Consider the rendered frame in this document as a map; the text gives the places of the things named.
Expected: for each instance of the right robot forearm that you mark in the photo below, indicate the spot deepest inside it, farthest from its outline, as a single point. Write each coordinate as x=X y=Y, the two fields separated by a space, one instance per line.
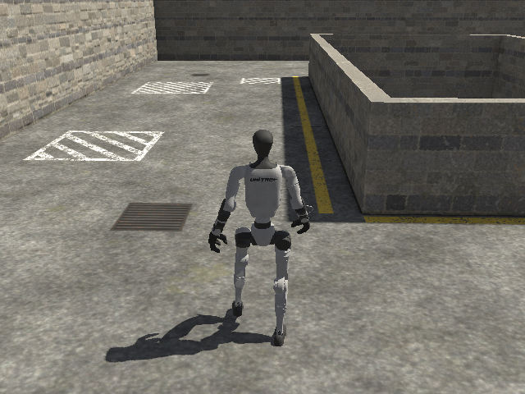
x=302 y=212

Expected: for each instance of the robot left hand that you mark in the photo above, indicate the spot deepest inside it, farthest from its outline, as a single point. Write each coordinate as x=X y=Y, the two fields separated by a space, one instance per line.
x=213 y=240

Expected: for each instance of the right robot upper arm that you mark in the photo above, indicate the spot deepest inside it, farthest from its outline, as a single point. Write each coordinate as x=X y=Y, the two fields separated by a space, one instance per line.
x=293 y=186

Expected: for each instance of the left robot forearm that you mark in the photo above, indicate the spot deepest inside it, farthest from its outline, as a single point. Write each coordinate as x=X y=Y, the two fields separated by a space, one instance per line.
x=221 y=220

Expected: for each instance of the right robot foot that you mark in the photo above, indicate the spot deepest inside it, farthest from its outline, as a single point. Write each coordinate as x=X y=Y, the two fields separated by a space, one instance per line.
x=279 y=339

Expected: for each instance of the right robot shin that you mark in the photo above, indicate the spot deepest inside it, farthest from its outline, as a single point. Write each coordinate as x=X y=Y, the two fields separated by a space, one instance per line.
x=280 y=307

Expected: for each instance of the robot right hand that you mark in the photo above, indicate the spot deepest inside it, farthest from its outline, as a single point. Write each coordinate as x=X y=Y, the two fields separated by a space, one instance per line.
x=298 y=222

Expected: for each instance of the left robot upper arm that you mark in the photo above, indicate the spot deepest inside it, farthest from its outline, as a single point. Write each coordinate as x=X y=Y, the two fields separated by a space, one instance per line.
x=233 y=184

